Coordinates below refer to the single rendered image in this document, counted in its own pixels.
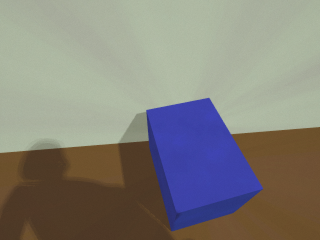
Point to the carton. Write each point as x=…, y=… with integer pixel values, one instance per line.
x=201, y=171

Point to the table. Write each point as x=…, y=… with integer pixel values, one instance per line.
x=111, y=192

